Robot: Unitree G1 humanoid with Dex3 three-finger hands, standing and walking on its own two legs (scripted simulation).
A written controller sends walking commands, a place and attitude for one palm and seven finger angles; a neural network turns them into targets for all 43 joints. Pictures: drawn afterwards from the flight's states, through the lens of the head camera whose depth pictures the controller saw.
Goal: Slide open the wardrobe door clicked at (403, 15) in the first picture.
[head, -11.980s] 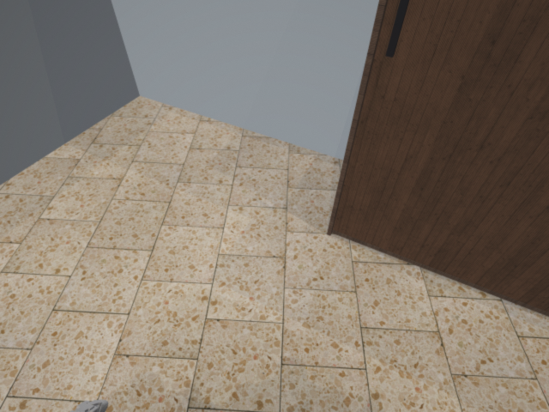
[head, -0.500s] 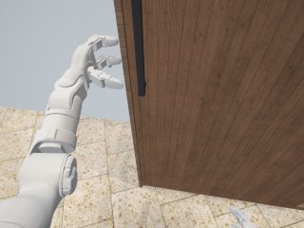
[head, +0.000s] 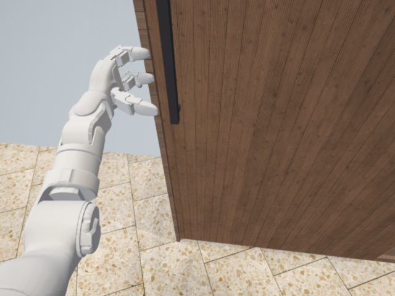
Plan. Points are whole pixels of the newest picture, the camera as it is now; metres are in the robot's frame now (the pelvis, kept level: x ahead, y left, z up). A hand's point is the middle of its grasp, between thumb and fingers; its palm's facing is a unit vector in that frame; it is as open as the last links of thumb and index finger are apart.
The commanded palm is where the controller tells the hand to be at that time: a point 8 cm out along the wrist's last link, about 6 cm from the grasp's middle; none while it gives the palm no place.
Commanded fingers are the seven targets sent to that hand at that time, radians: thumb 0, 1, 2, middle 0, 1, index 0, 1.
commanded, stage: feel for the door with the fingertips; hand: left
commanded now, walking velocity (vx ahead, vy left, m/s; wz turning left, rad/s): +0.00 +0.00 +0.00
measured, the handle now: (171, 60) +0.50 +0.07 +0.25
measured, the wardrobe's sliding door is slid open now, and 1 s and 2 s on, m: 0.00 0.00 0.00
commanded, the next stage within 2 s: slide the fingers in behind the handle in 0.60 s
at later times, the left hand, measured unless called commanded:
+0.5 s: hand (149, 80) +0.46 +0.11 +0.23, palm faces -0.09 -1.00 -0.01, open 14.0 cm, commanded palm +0.44 +0.16 +0.23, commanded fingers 0.00 -0.50 0.30 -0.30 -1.20 -0.30 -1.20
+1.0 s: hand (153, 82) +0.45 +0.10 +0.23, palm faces -0.12 -0.99 -0.01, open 13.9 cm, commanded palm +0.43 +0.15 +0.23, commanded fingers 0.00 -0.50 0.30 -0.30 -1.20 -0.30 -1.20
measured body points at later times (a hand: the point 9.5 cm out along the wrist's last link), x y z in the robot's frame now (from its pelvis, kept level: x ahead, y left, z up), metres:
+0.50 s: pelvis +0.00 -0.01 +0.00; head +0.00 -0.02 +0.45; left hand +0.46 +0.16 +0.23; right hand +0.11 -0.25 -0.11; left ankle -0.03 +0.10 -0.74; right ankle +0.01 -0.11 -0.74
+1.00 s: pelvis -0.01 +0.00 +0.00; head +0.00 -0.01 +0.45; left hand +0.45 +0.15 +0.23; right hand +0.07 -0.25 -0.12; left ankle -0.03 +0.10 -0.74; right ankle +0.01 -0.11 -0.74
